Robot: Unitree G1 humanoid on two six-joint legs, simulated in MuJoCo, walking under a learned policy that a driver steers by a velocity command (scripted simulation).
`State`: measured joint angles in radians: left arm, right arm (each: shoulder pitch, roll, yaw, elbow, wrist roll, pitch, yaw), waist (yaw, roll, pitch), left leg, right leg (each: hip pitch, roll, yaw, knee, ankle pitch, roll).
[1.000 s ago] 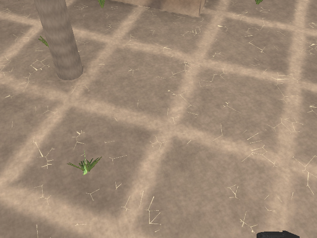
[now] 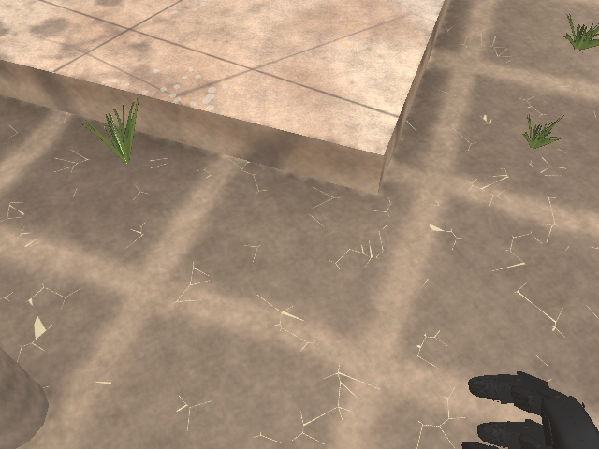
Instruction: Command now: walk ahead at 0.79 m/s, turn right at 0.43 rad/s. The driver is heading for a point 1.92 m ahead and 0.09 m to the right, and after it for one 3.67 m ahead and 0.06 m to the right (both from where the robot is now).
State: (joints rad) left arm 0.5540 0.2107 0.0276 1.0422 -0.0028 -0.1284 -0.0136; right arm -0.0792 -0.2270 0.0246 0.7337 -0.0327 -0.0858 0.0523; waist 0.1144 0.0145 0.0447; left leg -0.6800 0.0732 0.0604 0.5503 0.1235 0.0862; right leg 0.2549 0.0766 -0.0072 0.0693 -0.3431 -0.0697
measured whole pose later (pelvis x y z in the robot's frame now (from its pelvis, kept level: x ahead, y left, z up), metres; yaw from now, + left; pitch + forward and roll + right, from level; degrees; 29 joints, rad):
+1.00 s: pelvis +0.32 +0.00 +0.02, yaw -24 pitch +0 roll +0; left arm 0.21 0.21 0.04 0.87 0.02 0.02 0.00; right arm 0.31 -0.19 -0.02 0.88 -0.02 0.00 -0.03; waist 0.01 -0.03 -0.01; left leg -0.18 -0.02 0.03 0.44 -0.26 0.03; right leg -0.29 0.04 0.03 0.46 -0.15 -0.04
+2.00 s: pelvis +0.33 +0.04 +0.00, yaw +0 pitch +2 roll -2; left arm 0.11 0.27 0.07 0.84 0.05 0.02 -0.01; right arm 0.33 -0.25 -0.07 0.83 -0.02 0.05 0.03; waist -0.04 -0.04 -0.03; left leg -0.29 -0.03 0.01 0.65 -0.42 0.10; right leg -0.52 -0.09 -0.06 1.01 -0.41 0.04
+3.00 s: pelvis +1.06 +0.16 +0.01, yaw -6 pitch +3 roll +1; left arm 0.12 0.32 0.07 0.68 0.02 0.01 -0.03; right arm 0.41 -0.29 -0.05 0.86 -0.06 -0.12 0.00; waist -0.03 -0.05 -0.02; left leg -0.13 0.03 0.18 0.45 -0.36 -0.01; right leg -0.91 -0.01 -0.03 1.78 -0.38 -0.11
